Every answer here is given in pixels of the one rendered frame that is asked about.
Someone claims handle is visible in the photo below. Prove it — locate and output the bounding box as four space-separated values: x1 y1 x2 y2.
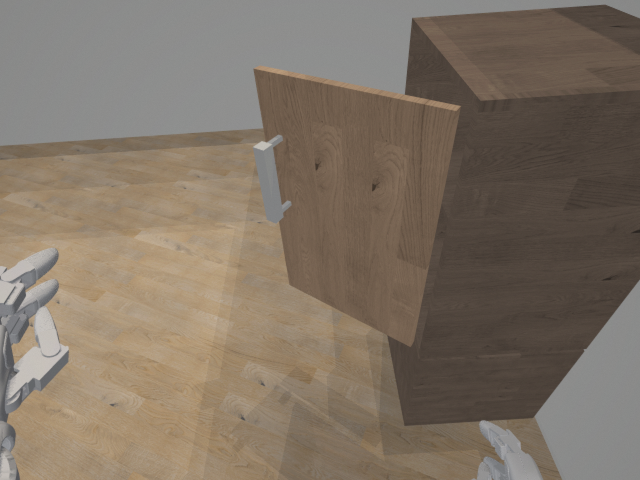
253 135 291 224

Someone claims cupboard door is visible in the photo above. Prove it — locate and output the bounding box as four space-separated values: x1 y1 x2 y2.
254 66 461 347

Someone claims left robot forearm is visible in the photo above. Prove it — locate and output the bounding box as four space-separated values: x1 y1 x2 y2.
0 421 20 480

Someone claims robot right hand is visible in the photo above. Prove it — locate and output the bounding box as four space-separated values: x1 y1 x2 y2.
471 420 543 480

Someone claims robot left hand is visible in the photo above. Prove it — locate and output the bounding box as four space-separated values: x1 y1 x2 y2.
0 248 69 423

